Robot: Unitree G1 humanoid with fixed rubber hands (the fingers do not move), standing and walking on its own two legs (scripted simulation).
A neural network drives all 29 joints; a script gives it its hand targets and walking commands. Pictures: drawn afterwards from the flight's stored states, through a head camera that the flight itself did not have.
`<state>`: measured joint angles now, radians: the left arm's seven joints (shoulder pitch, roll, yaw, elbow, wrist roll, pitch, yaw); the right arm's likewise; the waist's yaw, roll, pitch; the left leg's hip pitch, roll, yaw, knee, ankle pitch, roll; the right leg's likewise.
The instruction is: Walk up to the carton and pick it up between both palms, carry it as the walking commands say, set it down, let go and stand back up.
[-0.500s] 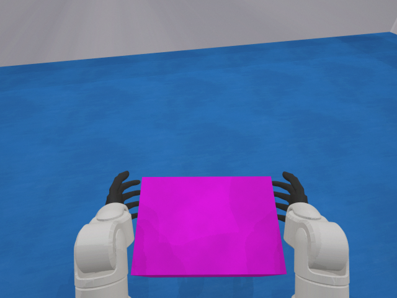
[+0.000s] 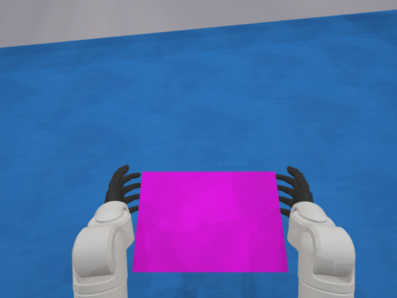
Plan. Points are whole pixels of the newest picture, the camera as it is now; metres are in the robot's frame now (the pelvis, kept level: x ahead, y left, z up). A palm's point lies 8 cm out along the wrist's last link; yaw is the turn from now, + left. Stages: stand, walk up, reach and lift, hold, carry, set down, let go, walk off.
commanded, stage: carry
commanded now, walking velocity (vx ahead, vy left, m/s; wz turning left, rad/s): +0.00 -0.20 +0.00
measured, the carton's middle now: (207, 224) +0.27 +0.00 +0.02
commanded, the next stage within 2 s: none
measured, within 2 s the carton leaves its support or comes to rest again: neither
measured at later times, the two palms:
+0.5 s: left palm (185, 225) +0.22 +0.04 +0.11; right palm (376, 222) +0.22 -0.28 +0.10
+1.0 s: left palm (263, 247) +0.18 -0.08 +0.11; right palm out of the picture +0.20 -0.40 +0.11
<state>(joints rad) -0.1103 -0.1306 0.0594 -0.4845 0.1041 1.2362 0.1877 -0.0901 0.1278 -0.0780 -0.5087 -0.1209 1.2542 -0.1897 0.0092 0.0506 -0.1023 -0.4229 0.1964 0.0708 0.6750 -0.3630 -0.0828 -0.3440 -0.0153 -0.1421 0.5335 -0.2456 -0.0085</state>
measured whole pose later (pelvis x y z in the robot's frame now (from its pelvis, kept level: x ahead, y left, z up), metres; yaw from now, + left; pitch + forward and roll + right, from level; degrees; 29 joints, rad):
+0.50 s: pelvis -0.03 -0.12 +0.00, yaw +1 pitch +4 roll -1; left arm -0.10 -0.13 0.06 -0.50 0.10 1.24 0.19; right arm -0.09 0.13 -0.07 -0.51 -0.12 1.25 -0.19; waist 0.01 0.04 -0.09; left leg -0.42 0.19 0.09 0.69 -0.38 -0.08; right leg -0.37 -0.02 -0.14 0.56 -0.24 -0.01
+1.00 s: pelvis -0.06 -0.26 +0.00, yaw +2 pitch +4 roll -2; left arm -0.09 -0.13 0.07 -0.54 0.10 1.24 0.20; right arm -0.09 0.13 -0.06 -0.52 -0.12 1.25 -0.19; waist 0.02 0.03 -0.08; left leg -0.35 0.18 0.12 0.57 -0.27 -0.07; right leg -0.39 -0.05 -0.11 0.64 -0.36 0.03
